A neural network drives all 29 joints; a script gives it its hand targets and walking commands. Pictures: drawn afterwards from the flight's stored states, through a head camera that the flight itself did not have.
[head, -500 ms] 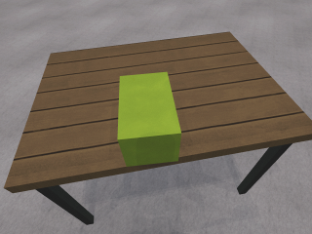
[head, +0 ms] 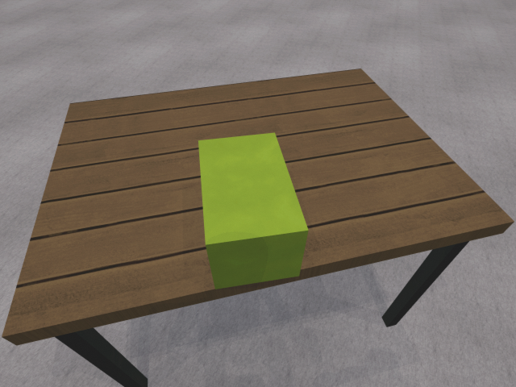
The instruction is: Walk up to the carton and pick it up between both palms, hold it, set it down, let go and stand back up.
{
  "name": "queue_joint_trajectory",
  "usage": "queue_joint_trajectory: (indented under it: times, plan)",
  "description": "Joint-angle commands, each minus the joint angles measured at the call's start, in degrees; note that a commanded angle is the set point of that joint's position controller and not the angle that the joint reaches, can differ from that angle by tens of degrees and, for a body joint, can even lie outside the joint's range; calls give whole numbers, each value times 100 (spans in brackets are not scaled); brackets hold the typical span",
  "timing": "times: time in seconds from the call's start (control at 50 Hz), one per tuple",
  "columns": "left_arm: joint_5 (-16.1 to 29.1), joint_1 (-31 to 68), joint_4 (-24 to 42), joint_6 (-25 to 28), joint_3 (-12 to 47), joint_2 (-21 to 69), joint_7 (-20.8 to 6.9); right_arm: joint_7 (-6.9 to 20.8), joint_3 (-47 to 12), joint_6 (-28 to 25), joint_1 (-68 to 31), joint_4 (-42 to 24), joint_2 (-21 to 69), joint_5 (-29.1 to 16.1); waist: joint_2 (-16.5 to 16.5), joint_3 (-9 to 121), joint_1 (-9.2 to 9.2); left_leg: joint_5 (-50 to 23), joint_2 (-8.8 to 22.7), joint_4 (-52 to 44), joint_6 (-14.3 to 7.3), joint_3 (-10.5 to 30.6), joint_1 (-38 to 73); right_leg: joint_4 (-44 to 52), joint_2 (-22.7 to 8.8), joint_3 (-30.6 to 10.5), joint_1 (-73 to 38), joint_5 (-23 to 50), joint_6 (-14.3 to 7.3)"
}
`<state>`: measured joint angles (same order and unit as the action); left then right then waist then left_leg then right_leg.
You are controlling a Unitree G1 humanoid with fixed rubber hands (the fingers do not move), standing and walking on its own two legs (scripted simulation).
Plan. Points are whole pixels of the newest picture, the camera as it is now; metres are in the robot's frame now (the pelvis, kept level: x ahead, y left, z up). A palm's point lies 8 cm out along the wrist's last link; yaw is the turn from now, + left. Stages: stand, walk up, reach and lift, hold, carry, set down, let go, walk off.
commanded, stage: walk up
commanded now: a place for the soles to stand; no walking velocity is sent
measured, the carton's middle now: (246, 205) +0.47 +0.05 -0.01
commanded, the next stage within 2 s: reach and lift in 1.44 s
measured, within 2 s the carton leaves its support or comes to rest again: neither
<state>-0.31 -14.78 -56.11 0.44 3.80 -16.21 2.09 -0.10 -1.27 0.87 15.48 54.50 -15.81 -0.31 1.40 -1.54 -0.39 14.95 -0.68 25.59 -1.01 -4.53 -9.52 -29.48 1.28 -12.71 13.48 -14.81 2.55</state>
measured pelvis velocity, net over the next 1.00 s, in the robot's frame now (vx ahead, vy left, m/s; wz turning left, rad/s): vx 0.00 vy -0.01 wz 0.02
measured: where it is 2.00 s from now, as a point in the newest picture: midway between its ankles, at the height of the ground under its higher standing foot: outside the picture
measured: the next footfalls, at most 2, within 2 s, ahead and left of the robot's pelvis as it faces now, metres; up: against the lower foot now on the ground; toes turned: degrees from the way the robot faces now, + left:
none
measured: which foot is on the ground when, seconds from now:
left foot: down 0.00-1.00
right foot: down 0.00-1.00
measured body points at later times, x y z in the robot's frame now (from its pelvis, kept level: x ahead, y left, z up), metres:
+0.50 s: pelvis +0.00 -0.02 +0.00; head +0.00 -0.03 +0.45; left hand +0.05 +0.25 -0.14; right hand +0.02 -0.30 -0.14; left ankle -0.01 +0.11 -0.74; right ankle +0.02 -0.15 -0.74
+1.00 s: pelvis +0.00 -0.01 +0.00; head +0.01 -0.01 +0.45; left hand +0.05 +0.26 -0.14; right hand +0.01 -0.29 -0.15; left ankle -0.01 +0.11 -0.74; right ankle +0.02 -0.15 -0.74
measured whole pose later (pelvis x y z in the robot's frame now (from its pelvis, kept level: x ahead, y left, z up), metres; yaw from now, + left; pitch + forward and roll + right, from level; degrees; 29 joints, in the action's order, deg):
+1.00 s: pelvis +0.00 -0.01 +0.00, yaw +1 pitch -1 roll +1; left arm -0.7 -14.7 -55.9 0.8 2.6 -16.5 2.4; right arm -0.6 -1.4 1.3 16.4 60.7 -17.7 0.6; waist 0.3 -1.2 -0.7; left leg 15.6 0.3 27.3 -0.2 -3.3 -11.0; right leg -29.8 2.1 -11.4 14.1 -15.0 1.6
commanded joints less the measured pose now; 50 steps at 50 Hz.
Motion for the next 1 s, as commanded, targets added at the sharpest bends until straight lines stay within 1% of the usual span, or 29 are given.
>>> queue_joint_trajectory:
  times: [0.0, 0.1, 0.32, 0.34, 0.42, 0.48, 0.5, 0.52, 0.56, 0.58, 0.64, 0.66, 0.72, 0.74, 0.78, 0.84, 0.9, 0.94, 0.98]
  plan:
    - [23, -81, 87, 45, -104, -602, 30, -36, 141, -18, 135, -92, -703, 16, -15, 37, -19, -637, 669, -442, -229, 569, 357, 298, -356, -95, 414, 1309, -314]
    - [41, -22, 7, 51, -104, -662, 24, -48, 106, -10, 114, 48, -724, 24, 56, 9, -35, -515, 641, -415, -191, 562, 401, 428, -369, -189, 491, 1226, -349]
    - [52, 93, -87, 57, -129, -723, 4, -69, 34, -27, 106, 321, -740, 27, 41, -27, -30, -214, 619, -433, -114, 550, 355, 690, -358, -275, 513, 820, -393]
    - [80, 82, -66, 57, -153, -687, -7, -73, 36, -37, 128, 333, -720, 31, 112, 1, -42, -177, 648, -388, -131, 515, 325, 686, -324, -253, 473, 822, -428]
    - [67, 98, -66, 49, -183, -686, -21, -80, 28, -51, 163, 390, -726, 45, 34, -20, -29, -86, 637, -380, -102, 486, 256, 737, -332, -265, 448, 686, -457]
    - [57, 70, -68, 47, -193, -657, -23, -95, 26, -64, 157, 423, -755, 44, -47, -28, -15, -150, 667, -417, -109, 534, 244, 675, -300, -208, 415, 798, -446]
    - [54, 48, -72, 48, -187, -653, -20, -94, 19, -67, 166, 430, -752, 37, -27, -32, -13, -159, 675, -422, -117, 550, 222, 662, -302, -199, 396, 831, -444]
    - [61, 20, -81, 47, -185, -649, -19, -93, 20, -66, 179, 438, -748, 42, -85, -30, 0, -99, 667, -423, -122, 531, 209, 678, -304, -201, 422, 756, -452]
    - [52, 23, -84, 42, -195, -647, -16, -97, 13, -62, 204, 463, -711, 40, -36, -79, -19, -90, 662, -424, -125, 544, 223, 701, -302, -212, 448, 705, -449]
    - [53, 46, -88, 38, -194, -636, -15, -99, 14, -63, 216, 468, -724, 38, -63, -94, -28, -50, 677, -450, -117, 546, 182, 678, -288, -196, 418, 692, -449]
    - [50, 10, -93, 41, -187, -619, -17, -106, 25, -71, 245, 485, -745, 44, -42, -87, -26, -121, 675, -454, -117, 556, 229, 679, -285, -178, 457, 739, -429]
    - [55, 15, -95, 42, -181, -604, -14, -110, 27, -70, 231, 483, -745, 38, -91, -99, -29, -158, 680, -444, -113, 548, 224, 667, -285, -169, 470, 808, -435]
    - [59, -16, -126, 46, -188, -613, -9, -109, 21, -78, 268, 492, -726, 34, -37, -50, -13, -160, 682, -452, -121, 564, 237, 643, -288, -140, 422, 847, -438]
    - [-45, -39, 31, 85, -217, -619, 17, -93, 101, -30, 299, 544, -916, 77, -217, -99, -7, -1, 606, -321, -101, 498, 131, 631, -380, -220, 411, 732, -491]
    - [-47, -37, 71, 95, -266, -739, 41, -79, 94, 22, 296, 525, -816, 107, -52, -190, -27, 109, 571, -256, -82, 515, 132, 720, -460, -352, 606, 391, -547]
    - [-30, -32, 147, 83, -284, -735, 44, -63, 96, 27, 379, 532, -808, 91, 104, -156, -69, 167, 581, -273, -85, 585, 194, 704, -415, -296, 758, 90, -540]
    - [-40, -36, 226, 89, -257, -646, 44, -66, 114, 14, 359, 503, -864, 84, 4, -115, -51, -87, 624, -318, -133, 680, 127, 469, -325, -141, 630, 464, -514]
    - [-49, -80, 268, 98, -241, -596, 48, -67, 124, 9, 296, 480, -903, 91, -73, -23, -17, -316, 652, -293, -161, 671, 122, 345, -306, -63, 501, 762, -495]
    - [-50, -99, 297, 102, -248, -621, 56, -67, 135, 11, 294, 450, -915, 77, -56, 89, -46, -520, 659, -240, -161, 676, 133, 240, -315, -16, 404, 1024, -490]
